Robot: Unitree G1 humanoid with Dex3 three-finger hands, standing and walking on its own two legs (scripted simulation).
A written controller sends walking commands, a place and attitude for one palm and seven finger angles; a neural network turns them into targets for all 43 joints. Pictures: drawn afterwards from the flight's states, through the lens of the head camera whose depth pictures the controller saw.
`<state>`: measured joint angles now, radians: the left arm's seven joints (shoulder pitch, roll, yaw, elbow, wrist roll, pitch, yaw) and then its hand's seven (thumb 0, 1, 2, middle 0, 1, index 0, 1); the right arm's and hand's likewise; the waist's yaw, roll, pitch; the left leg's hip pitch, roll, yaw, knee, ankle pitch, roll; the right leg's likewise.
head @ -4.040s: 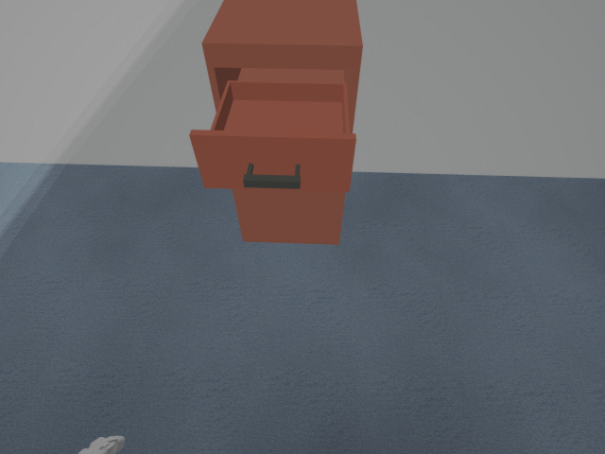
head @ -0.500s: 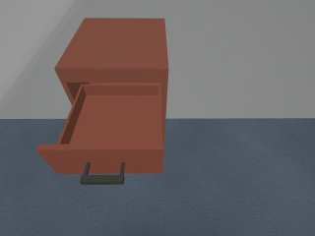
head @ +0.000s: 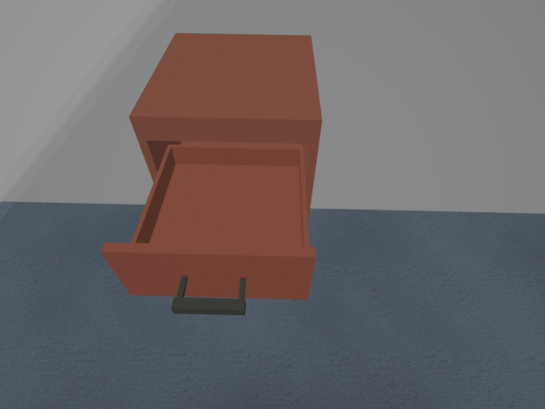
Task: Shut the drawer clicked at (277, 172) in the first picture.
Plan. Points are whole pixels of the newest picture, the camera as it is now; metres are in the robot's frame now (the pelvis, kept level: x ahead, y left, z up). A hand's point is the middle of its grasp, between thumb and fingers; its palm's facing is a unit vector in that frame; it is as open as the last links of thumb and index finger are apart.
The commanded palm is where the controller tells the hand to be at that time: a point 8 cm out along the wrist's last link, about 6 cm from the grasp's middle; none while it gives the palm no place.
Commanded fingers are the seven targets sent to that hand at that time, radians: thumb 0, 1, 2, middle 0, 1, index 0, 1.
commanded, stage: come to a stop and stand still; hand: left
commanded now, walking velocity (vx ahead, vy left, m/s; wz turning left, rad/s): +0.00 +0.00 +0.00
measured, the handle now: (211, 294) +0.32 +0.14 -0.08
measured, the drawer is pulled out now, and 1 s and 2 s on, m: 0.30 0.30 0.30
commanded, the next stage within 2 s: look again from close up in 1.24 s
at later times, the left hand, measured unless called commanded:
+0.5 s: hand out of the picture +0.04 +0.18 -0.17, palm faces -0.02 -0.98 -0.21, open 7.4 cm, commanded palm none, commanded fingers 0.00 0.90 0.90 -0.20 -0.30 -0.20 -0.30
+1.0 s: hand out of the picture +0.04 +0.14 -0.16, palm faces -0.02 -0.98 -0.22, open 7.3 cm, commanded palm none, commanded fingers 0.00 0.90 0.90 -0.20 -0.30 -0.20 -0.30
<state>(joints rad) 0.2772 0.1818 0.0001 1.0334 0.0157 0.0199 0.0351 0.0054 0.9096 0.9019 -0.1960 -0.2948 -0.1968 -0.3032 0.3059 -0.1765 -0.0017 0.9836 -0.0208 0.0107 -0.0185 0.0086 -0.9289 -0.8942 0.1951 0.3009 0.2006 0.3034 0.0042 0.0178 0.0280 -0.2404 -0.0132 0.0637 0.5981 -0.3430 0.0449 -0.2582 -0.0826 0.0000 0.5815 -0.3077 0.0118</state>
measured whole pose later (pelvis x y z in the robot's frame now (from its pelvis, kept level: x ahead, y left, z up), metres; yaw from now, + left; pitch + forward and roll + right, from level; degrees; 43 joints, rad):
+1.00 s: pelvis +0.02 -0.04 +0.01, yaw -1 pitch -1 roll +1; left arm 0.27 0.17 -0.02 1.07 0.01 0.00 0.03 0.01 0.92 0.90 -0.20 -0.29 -0.20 -0.30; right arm 0.26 -0.16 0.01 1.11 0.00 -0.01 -0.02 0.00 -0.91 -0.89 0.20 0.30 0.20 0.30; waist 0.00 0.00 0.04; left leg -0.13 0.02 0.07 0.44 -0.29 -0.01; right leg -0.19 -0.04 0.01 0.49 -0.29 0.02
